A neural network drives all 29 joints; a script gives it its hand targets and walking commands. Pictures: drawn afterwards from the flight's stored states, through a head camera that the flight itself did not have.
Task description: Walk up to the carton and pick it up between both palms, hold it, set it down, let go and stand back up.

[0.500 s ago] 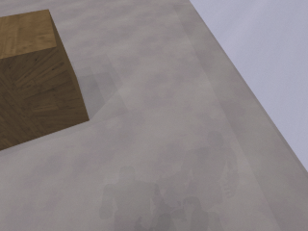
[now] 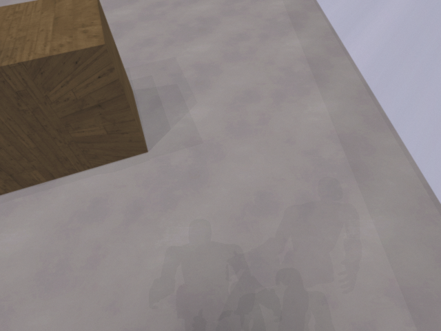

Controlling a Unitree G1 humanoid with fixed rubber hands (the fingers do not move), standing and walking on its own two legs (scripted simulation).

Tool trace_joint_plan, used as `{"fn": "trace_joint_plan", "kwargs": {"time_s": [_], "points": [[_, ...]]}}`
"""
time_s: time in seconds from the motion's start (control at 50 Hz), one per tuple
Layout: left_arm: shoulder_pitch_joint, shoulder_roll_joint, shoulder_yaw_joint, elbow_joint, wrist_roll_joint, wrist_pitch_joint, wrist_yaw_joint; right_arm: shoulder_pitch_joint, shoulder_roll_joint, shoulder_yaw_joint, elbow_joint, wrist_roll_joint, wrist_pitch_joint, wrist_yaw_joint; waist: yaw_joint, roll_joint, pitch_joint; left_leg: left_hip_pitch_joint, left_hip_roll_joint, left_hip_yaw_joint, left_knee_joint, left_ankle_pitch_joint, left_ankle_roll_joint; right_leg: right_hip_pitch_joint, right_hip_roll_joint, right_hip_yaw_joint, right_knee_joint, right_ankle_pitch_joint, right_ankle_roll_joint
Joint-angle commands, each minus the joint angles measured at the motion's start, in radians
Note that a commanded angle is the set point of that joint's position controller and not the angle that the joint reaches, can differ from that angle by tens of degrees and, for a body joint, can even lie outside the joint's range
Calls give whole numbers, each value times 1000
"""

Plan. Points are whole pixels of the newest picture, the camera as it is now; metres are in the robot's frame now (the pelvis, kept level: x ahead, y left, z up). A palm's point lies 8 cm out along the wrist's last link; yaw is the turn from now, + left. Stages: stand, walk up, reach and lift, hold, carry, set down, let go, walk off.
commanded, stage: walk up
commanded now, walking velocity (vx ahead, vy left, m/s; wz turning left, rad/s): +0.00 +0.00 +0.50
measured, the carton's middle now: out of the picture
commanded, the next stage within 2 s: none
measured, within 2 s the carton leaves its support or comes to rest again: neither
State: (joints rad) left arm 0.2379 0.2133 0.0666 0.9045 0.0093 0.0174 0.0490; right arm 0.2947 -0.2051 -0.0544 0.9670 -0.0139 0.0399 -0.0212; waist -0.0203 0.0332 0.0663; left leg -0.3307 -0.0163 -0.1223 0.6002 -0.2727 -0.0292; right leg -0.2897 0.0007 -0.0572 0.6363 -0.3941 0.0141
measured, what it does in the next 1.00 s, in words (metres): steps to the left, turning left: left foot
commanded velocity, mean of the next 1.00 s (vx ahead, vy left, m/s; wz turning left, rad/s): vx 0.40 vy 0.06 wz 0.47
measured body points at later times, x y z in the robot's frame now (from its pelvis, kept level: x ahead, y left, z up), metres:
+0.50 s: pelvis -0.01 +0.05 +0.02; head -0.01 +0.03 +0.47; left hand -0.15 +0.30 -0.11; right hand +0.20 -0.13 -0.11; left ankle -0.03 +0.25 -0.65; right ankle +0.00 -0.10 -0.73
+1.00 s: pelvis +0.12 +0.27 +0.02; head +0.11 +0.32 +0.47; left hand +0.12 +0.53 -0.14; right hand +0.11 +0.02 -0.10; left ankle -0.01 +0.26 -0.73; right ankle +0.27 +0.16 -0.62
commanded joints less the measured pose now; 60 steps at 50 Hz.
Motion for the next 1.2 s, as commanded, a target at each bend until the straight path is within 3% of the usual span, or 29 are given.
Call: {"fn": "trace_joint_plan", "kwargs": {"time_s": [0.0, 0.02, 0.04, 0.06, 0.08, 0.12, 0.2, 0.22, 0.28, 0.36, 0.4, 0.42, 0.46, 0.52, 0.54, 0.56, 0.58, 0.6, 0.62, 0.64, 0.66, 0.68, 0.72, 0.76, 0.82, 0.84, 0.94, 1.1, 1.18], "points": [[197, 200, 50, -3, 7, -28, 14, -98, -49, -12, -104, -16, -18, -9, 105, -381, -126, -365, -65, 65, 377, -254, 20, 327, -416, 404, -288, 465, -132], [157, 205, 61, -20, 19, -26, 17, -55, -84, -27, -103, -23, -6, -11, 69, -349, -144, -294, -4, 79, 552, -289, 6, 195, -510, 443, -336, 437, -207], [103, 187, 54, -29, 17, -24, 16, -55, -113, -31, -100, -22, -2, -2, 57, -315, -100, -255, 16, 88, 601, -289, 6, 92, -496, 454, -381, 348, -237], [53, 130, 27, -58, 15, -26, 14, -50, -115, -23, -84, -19, 0, 8, 20, -120, -35, -252, 22, 55, 614, -247, 17, 74, -421, 305, -341, 427, -200], [-2, 87, 15, -72, 11, -30, 14, -44, -90, -37, -66, -3, 2, 17, -2, -81, -45, -263, 13, 63, 646, -201, 6, 98, -356, 170, -320, 495, -154], [-30, 74, 7, -88, 5, -36, 7, 40, -49, -26, -35, -6, 15, 27, -32, -106, -116, -230, -14, 104, 697, -91, -16, 149, -256, -9, -260, 689, -90], [109, 111, 18, -34, -3, -44, -1, -106, -49, -6, -127, -8, 19, 27, 36, -208, -60, -293, 22, 136, 565, -56, -42, 189, -267, 6, -264, 694, -111], [339, 220, 66, 76, -2, -37, 21, -237, -79, -4, -185, -47, 35, 95, 120, -94, -145, -453, 69, 63, 673, 16, -29, 393, -415, 211, -345, 33, -88], [307, 206, 59, 86, 7, -48, 32, -290, -69, -10, -223, -50, 28, 135, 88, -147, -5, -544, 129, 16, 637, 91, -40, 305, -507, 301, -454, -271, -88], [205, 133, 47, 71, 16, -80, 3, -241, -73, -21, -178, -30, 0, 144, 35, -169, 25, -391, 130, 89, 516, 97, -51, 219, -414, 45, -474, -91, -45], [225, 180, 69, 87, 18, -86, -4, -301, -66, -6, -186, -17, -3, 145, 70, -209, 52, -315, 152, 126, 386, 49, -53, 137, -416, 5, -506, -125, -53], [165, 136, 54, 66, 27, -98, -29, -289, -34, -6, -185, 4, -17, 136, 67, -322, 34, -169, 147, 171, 270, 4, -47, 13, -347, -92, -546, -235, -29], [84, 169, 72, 53, 37, -97, -38, -232, -53, -16, -173, 8, -27, 127, 31, -402, 60, -92, 160, 185, 181, -11, -25, -19, -342, -150, -552, -243, -26], [114, 192, 74, 65, 41, -94, -43, -202, -58, -22, -149, -10, -39, 107, 37, -238, 23, -7, 115, 295, 58, -44, 0, 58, -377, -150, -463, -169, -75], [85, 218, 77, 55, 42, -86, -45, -122, -73, -21, -123, -13, -45, 96, -4, -170, -24, 83, 113, 304, -33, -28, 7, 61, -385, -164, -374, -172, -75], [93, 208, 76, 71, 49, -83, -45, -59, -92, -38, -83, -16, -50, 85, -25, -20, -41, 199, 56, 357, -30, -49, 13, 18, -345, -194, -252, -142, -83], [111, 193, 65, 77, 56, -79, -54, 64, -123, -56, -42, -24, -61, 70, -80, 88, -120, 347, 43, 307, -105, -75, 26, -28, -284, -252, 35, -19, -61], [70, 130, 38, 61, 63, -78, -66, 213, -189, -60, 18, -32, -76, 50, -148, 296, -170, 498, 141, 95, -207, -167, 47, -223, -189, -208, 380, -196, -39], [57, 58, 12, 28, 54, -83, -75, 273, -228, -49, 39, -22, -88, 32, -138, 485, -109, 471, 318, -255, -310, -286, 57, -447, -129, -73, 610, -250, -9], [77, 39, 15, 13, 35, -73, -86, 215, -249, -45, 11, 6, -86, 24, -96, 408, -45, 330, 411, -485, -512, -567, 113, -488, -128, -20, 667, -168, 2], [20, 59, 22, -17, 35, -67, -93, 181, -274, -57, 11, 31, -81, 24, -109, 365, 26, 215, 442, -625, -606, -667, 159, -499, -137, 33, 709, -120, 4], [7, 85, 30, -27, 27, -71, -97, 119, -258, -41, -6, 20, -82, 21, -62, 316, 60, 200, 390, -500, -569, -555, 152, -523, -166, 55, 732, -41, 3], [35, 62, 25, 32, 24, -83, -103, 1, -109, 0, -30, 14, -97, 24, 20, 65, 74, 169, 259, -162, -441, -97, 56, -442, -209, 80, 628, 179, 8], [116, 49, 19, 73, 32, -72, -96, 33, -100, -2, -15, 2, -120, 33, 58, -9, -32, 223, 204, -66, -362, 285, -3, -373, -160, 45, 624, 267, 18], [32, 41, 24, 45, 28, -46, -85, 187, -93, 0, 48, 8, -145, 42, 44, -24, -68, 229, 208, -42, -356, 541, 19, -366, -120, 19, 610, 283, 35], [-1, 26, 17, 47, 22, -38, -83, 222, -85, 2, 57, 6, -150, 37, 33, 42, -62, 297, 192, -5, -354, 574, 31, -423, -113, 5, 593, 291, 33], [-203, -1, 6, -19, 12, -26, -75, 408, -23, 26, 123, 6, -143, 6, -40, 152, 33, 395, 206, -33, -327, 891, -31, -587, -70, -48, 483, 303, 38], [-371, -9, -15, -60, -3, -52, -69, 482, -44, 33, 151, -3, -146, -31, -94, 109, 11, 654, 262, -59, -274, 1122, 48, -555, 7, -119, 107, 258, 2], [-90, 45, 5, 11, -4, -72, -56, 361, -111, 18, 121, 3, -154, -32, 51, 187, -91, 504, 220, 13, 0, 1460, 41, -98, 81, -169, -66, 259, -69]]}}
